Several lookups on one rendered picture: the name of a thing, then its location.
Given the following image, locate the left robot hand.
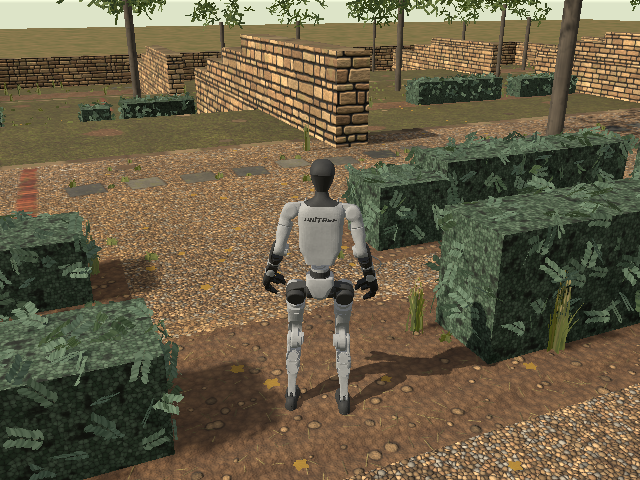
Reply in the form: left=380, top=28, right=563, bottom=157
left=262, top=273, right=286, bottom=294

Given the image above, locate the robot left forearm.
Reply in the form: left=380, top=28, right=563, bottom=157
left=265, top=240, right=283, bottom=277

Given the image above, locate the right robot upper arm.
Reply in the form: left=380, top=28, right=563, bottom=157
left=342, top=203, right=368, bottom=258

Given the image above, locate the left robot upper arm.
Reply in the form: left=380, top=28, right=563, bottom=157
left=273, top=201, right=301, bottom=256

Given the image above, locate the right robot hand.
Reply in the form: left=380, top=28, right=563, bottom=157
left=355, top=278, right=378, bottom=300

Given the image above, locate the humanoid robot torso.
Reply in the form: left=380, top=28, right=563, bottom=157
left=298, top=197, right=345, bottom=300

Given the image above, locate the robot right forearm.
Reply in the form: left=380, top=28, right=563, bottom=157
left=358, top=243, right=376, bottom=282

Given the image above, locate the robot left foot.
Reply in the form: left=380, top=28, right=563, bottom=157
left=285, top=385, right=300, bottom=411

